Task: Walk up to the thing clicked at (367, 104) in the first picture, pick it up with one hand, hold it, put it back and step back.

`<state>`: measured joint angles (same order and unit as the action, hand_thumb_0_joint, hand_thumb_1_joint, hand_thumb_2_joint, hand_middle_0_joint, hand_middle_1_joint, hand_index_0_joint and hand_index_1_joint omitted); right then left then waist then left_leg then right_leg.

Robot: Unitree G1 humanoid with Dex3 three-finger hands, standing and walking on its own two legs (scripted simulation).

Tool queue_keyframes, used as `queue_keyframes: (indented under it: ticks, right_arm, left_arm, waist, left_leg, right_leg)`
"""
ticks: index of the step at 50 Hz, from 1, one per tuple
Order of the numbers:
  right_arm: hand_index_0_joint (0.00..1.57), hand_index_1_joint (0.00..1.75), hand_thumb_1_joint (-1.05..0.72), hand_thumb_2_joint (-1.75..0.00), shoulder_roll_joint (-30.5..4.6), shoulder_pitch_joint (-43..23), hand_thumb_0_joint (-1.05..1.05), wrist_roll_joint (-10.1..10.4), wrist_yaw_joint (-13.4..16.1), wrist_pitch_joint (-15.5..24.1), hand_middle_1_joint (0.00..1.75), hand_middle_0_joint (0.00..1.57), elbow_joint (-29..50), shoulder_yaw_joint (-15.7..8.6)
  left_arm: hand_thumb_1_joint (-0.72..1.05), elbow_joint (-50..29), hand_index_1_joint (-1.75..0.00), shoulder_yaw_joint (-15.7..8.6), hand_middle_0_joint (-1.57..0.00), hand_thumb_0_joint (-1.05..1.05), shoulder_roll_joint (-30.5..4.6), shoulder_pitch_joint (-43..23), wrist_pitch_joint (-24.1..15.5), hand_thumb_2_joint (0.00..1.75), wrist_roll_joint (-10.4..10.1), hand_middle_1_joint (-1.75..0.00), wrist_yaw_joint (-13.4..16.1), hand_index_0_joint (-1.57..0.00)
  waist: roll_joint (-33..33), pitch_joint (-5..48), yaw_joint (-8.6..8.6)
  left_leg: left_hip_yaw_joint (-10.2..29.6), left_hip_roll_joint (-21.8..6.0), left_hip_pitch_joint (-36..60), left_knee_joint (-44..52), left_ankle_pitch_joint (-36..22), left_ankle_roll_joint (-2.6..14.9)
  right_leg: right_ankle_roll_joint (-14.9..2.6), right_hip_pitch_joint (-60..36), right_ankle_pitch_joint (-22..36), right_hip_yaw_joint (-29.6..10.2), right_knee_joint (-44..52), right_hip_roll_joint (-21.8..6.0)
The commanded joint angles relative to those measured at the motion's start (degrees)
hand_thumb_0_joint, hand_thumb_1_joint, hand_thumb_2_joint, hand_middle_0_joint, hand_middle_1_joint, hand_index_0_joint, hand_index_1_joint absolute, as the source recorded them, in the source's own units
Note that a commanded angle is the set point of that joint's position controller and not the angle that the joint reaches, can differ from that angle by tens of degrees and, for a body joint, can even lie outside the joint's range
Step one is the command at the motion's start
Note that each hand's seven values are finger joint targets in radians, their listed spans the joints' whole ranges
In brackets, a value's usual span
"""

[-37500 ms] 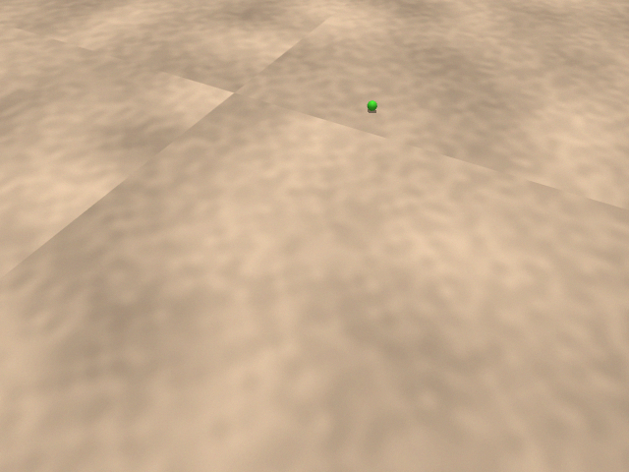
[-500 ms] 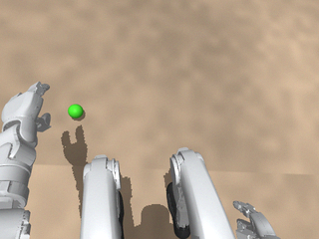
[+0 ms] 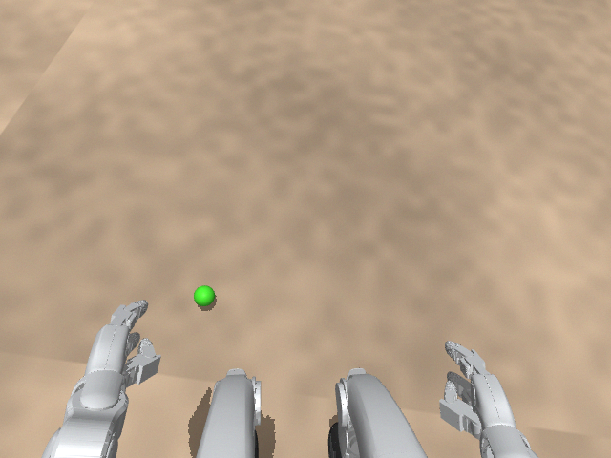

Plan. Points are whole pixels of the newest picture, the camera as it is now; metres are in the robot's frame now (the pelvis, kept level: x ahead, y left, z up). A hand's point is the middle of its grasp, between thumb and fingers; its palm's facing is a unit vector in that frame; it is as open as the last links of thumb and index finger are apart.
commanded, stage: home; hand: left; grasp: from above
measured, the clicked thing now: (204, 295) +0.52 +0.23 -0.58
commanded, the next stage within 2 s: none
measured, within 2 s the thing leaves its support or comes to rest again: neither
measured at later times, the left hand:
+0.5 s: hand (117, 396) +0.21 +0.19 +0.06, palm faces +0.09 -0.97 -0.21, open 7.4 cm
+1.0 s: hand (122, 402) +0.20 +0.18 +0.06, palm faces +0.08 -0.97 -0.21, open 7.4 cm
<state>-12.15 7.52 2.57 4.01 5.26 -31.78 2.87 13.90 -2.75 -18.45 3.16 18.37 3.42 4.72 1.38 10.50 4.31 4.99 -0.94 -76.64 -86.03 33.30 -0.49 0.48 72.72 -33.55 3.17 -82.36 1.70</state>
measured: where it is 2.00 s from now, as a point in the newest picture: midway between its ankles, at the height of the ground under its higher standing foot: outside the picture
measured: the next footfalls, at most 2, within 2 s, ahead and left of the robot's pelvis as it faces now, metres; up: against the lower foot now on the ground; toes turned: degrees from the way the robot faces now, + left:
none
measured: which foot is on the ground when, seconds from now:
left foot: down 0.00-1.00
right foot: down 0.00-1.00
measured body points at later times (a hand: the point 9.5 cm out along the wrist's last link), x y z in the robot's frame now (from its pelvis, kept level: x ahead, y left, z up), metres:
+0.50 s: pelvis +0.05 +0.00 +0.11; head +0.07 +0.01 +0.56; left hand +0.20 +0.24 +0.08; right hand +0.22 -0.23 +0.04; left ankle +0.06 +0.12 -0.57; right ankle +0.05 -0.13 -0.57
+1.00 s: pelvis +0.05 +0.00 +0.11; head +0.07 +0.00 +0.56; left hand +0.20 +0.23 +0.07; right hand +0.22 -0.24 +0.04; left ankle +0.06 +0.12 -0.57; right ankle +0.05 -0.13 -0.57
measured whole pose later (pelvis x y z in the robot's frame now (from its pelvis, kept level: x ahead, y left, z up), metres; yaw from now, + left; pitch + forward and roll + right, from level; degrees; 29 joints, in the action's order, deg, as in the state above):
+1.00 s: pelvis +0.05 +0.00 +0.11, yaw +3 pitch +10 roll -3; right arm -12.5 16.8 0.4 10.0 13.2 -30.5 2.7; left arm -6.6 -1.5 -13.1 28.4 25.9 -2.7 1.5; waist 2.4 8.5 2.6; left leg 4.1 -0.9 -39.7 -57.3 27.2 -0.5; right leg 0.2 35.7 -27.3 2.5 -53.3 1.2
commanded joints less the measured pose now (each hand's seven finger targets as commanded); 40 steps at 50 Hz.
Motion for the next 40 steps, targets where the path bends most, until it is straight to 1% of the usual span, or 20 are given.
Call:
queue_keyframes:
  ticks: [1,3,5,7,8,11,13,16,18,19,21,23,25,26,30,32,34,35,38,40]
  right_arm:
    - [0.2,0.3,-0.9,-0.9,-8.5,2.8,0.0,-0.1,3.1,3.6,0.3,0.2,6.5,-3.2]
    - [0.2,0.3,-0.9,-0.9,-7.8,3.4,0.0,-0.1,4.0,4.2,0.3,0.2,7.2,-2.6]
    - [0.2,0.3,-0.9,-0.9,-7.3,4.3,0.0,-0.3,4.8,4.8,0.3,0.2,7.6,-2.3]
    - [0.2,0.3,-0.9,-0.9,-7.2,5.0,0.0,-0.6,5.3,5.5,0.3,0.2,7.8,-2.3]
    - [0.2,0.3,-0.9,-0.9,-7.2,5.6,0.0,-0.6,5.6,5.7,0.3,0.2,8.4,-2.3]
    - [0.2,0.3,-0.9,-0.9,-6.5,6.4,0.0,-0.9,6.3,6.4,0.3,0.2,9.5,-2.4]
    - [0.2,0.3,-0.9,-0.9,-6.5,6.5,0.0,-1.0,6.6,6.9,0.3,0.2,10.0,-2.5]
    - [0.2,0.3,-0.9,-0.9,-6.3,6.2,0.0,-1.2,7.0,7.6,0.3,0.2,11.0,-2.6]
    - [0.2,0.3,-0.9,-0.9,-6.2,6.4,0.0,-1.4,7.2,8.1,0.3,0.2,11.2,-2.8]
    - [0.2,0.3,-0.9,-0.9,-6.4,6.7,0.0,-1.5,7.2,8.4,0.3,0.2,11.5,-2.9]
    - [0.2,0.3,-0.9,-0.9,-6.6,6.4,0.0,-1.7,7.4,8.8,0.3,0.2,11.5,-3.1]
    - [0.2,0.3,-0.9,-0.9,-6.9,6.1,0.0,-1.8,7.4,9.3,0.3,0.2,11.3,-3.3]
    - [0.2,0.3,-0.9,-0.9,-7.0,5.7,0.0,-2.0,7.4,9.8,0.3,0.2,11.1,-3.3]
    - [0.2,0.3,-0.9,-0.9,-7.2,5.7,0.0,-2.1,7.3,10.1,0.3,0.2,11.2,-3.5]
    - [0.2,0.3,-0.9,-0.9,-7.4,5.4,0.0,-2.2,7.3,10.8,0.3,0.2,11.1,-3.5]
    - [0.2,0.3,-0.9,-0.9,-7.4,5.3,0.0,-2.2,7.1,11.0,0.3,0.2,10.9,-3.4]
    - [0.2,0.3,-0.9,-0.9,-7.4,5.1,0.0,-2.2,7.0,11.0,0.3,0.2,10.7,-3.5]
    - [0.2,0.3,-0.9,-0.9,-7.3,5.1,0.0,-2.2,7.0,11.1,0.3,0.2,10.6,-3.5]
    - [0.2,0.3,-0.9,-0.9,-7.4,5.2,0.0,-2.4,6.9,11.1,0.3,0.2,10.6,-3.5]
    - [0.2,0.3,-0.9,-0.9,-7.4,4.9,0.0,-2.3,6.9,11.1,0.3,0.2,10.6,-3.5]
  left_arm:
    - [0.9,-14.8,-0.3,-4.0,-0.2,0.0,-4.9,-0.9,-0.2,0.9,-3.7,-0.3,0.9,-0.2]
    - [0.9,-16.1,-0.3,-5.0,-0.2,0.0,-4.6,2.8,0.8,0.9,-4.9,-0.3,0.9,-0.2]
    - [0.9,-18.1,-0.3,-3.7,-0.2,0.0,-2.6,5.8,1.7,0.9,-5.8,-0.3,0.6,-0.2]
    - [0.9,-20.3,-0.3,-4.2,-0.2,0.0,-2.2,8.8,2.4,0.9,-6.6,-0.3,0.4,-0.2]
    - [0.9,-21.7,-0.3,-4.2,-0.2,0.0,-2.1,11.7,2.8,0.9,-6.8,-0.3,0.3,-0.2]
    - [0.9,-25.4,-0.3,-3.1,-0.2,0.0,-0.9,15.9,3.8,0.9,-7.1,-0.3,0.0,-0.2]
    - [0.9,-27.3,-0.3,-2.9,-0.2,0.0,-0.5,19.3,4.3,0.9,-7.0,-0.3,-0.2,-0.2]
    - [0.9,-30.3,-0.3,-2.4,-0.2,0.0,0.2,22.6,4.7,0.9,-6.9,-0.3,-0.7,-0.2]
    - [0.9,-31.1,-0.3,-2.4,-0.2,0.0,0.3,24.5,4.9,0.9,-6.8,-0.3,-1.0,-0.2]
    - [0.9,-31.7,-0.3,-1.8,-0.2,0.0,0.8,25.2,5.0,0.9,-7.0,-0.3,-1.4,-0.2]
    - [0.9,-32.5,-0.3,-2.2,-0.2,0.0,0.3,25.4,5.2,0.9,-6.8,-0.3,-1.9,-0.2]
    - [0.9,-32.1,-0.3,-1.7,-0.2,0.0,0.5,25.2,5.3,0.9,-6.6,-0.3,-2.4,-0.2]
    - [0.9,-31.4,-0.3,-2.0,-0.2,0.0,0.3,24.4,5.2,0.9,-6.4,-0.3,-2.7,-0.2]
    - [0.9,-31.3,-0.3,-1.9,-0.2,0.0,0.3,23.7,5.0,0.9,-6.3,-0.3,-2.9,-0.2]
    - [0.9,-31.9,-0.3,-2.6,-0.2,0.0,-0.5,23.9,4.9,0.9,-6.0,-0.3,-3.1,-0.2]
    - [0.9,-32.3,-0.3,-2.0,-0.2,0.0,-0.2,23.6,4.7,0.9,-6.0,-0.3,-3.1,-0.2]
    - [0.9,-31.5,-0.3,-2.7,-0.2,0.0,-0.4,24.2,4.8,0.9,-6.0,-0.3,-3.1,-0.2]
    - [0.9,-32.3,-0.3,-2.3,-0.2,0.0,-0.5,24.0,4.7,0.9,-5.7,-0.3,-3.0,-0.2]
    - [0.9,-31.6,-0.3,-2.0,-0.2,0.0,-0.2,24.1,4.7,0.9,-5.9,-0.3,-3.0,-0.2]
    - [0.9,-32.1,-0.3,-2.3,-0.2,0.0,-0.4,24.0,4.6,0.9,-5.8,-0.3,-3.0,-0.2]
  waist:
    - [6.7,18.6,0.49]
    - [5.5,17.1,-0.02]
    - [5.2,15.0,0.29]
    - [5.4,14.1,-0.04]
    - [5.5,14.1,-0.84]
    - [4.7,11.0,-0.44]
    - [5.1,9.2,-1.26]
    - [4.0,6.2,-1.27]
    - [2.4,6.2,-1.1]
    - [1.2,5.9,-0.78]
    - [1.1,4.1,-0.96]
    - [0.0,3.0,-0.86]
    - [1.4,1.3,-0.85]
    - [0.2,1.6,-0.63]
    - [1.4,2.8,-1.49]
    - [0.9,3.3,-1.48]
    - [1.9,3.2,-1.7]
    - [2.9,3.5,-2.08]
    - [1.7,3.6,-1.42]
    - [2.9,3.6,-1.9]
  left_leg:
    - [1.8,-0.4,27.8,21.4,-9.6,1.01]
    - [1.0,-0.1,29.6,23.4,-11.3,1.22]
    - [0.0,0.2,31.3,25.7,-12.5,1.33]
    - [0.2,0.1,34.2,28.0,-15.2,1.1]
    - [-0.4,0.2,36.0,29.0,-16.7,1.1]
    - [-1.5,0.6,38.3,32.1,-18.2,1.16]
    - [-1.1,0.4,40.3,34.4,-18.3,0.98]
    - [-0.7,0.3,41.5,36.4,-18.3,1.0]
    - [-1.4,0.7,42.4,36.2,-20.5,1.38]
    - [-1.7,0.8,42.6,36.3,-21.1,1.55]
    - [-2.1,1.0,42.6,36.6,-20.6,1.68]
    - [-2.2,1.0,43.1,37.3,-19.2,1.77]
    - [-2.2,1.0,43.1,37.9,-17.6,1.64]
    - [-2.0,1.0,43.1,38.0,-17.3,1.71]
    - [-2.6,1.4,44.1,37.2,-19.4,1.67]
    - [-2.6,1.5,44.3,37.0,-19.7,1.77]
    - [-2.4,1.4,44.6,37.6,-19.2,1.57]
    - [-2.3,1.3,44.8,37.9,-19.6,1.41]
    - [-2.3,1.4,44.6,37.6,-19.4,1.57]
    - [-1.9,1.2,44.5,38.1,-18.7,1.33]
  right_leg:
    - [-1.74,-16.3,11.1,-0.4,17.0,0.3]
    - [-1.69,-20.4,12.3,-0.4,20.4,0.4]
    - [-1.64,-23.7,13.5,-0.4,23.6,0.3]
    - [-1.56,-26.9,15.6,-0.1,25.5,0.4]
    - [-1.53,-28.7,16.7,0.0,26.7,0.4]
    - [-1.37,-33.0,18.1,0.2,31.1,0.6]
    - [-1.37,-34.0,17.9,0.6,32.5,0.7]
    - [-1.33,-35.4,17.7,1.0,34.5,0.9]
    - [-1.18,-37.1,19.6,0.9,35.7,0.9]
    - [-1.06,-37.8,20.2,0.9,36.3,0.9]
    - [-0.78,-37.8,20.0,0.8,37.2,0.6]
    - [-0.71,-37.6,18.5,0.8,37.7,0.6]
    - [-0.79,-36.9,16.9,0.8,37.9,0.5]
    - [-0.69,-37.0,16.5,0.9,38.0,0.4]
    - [-0.41,-38.2,18.9,0.4,37.9,0.0]
    - [-0.34,-38.7,19.6,0.2,38.0,-0.1]
    - [-0.6,-38.7,18.8,0.3,37.6,0.0]
    - [-0.76,-38.9,18.8,0.3,37.4,0.1]
    - [-0.61,-39.0,19.0,0.2,37.7,0.1]
    - [-0.81,-38.7,18.1,0.4,37.3,0.2]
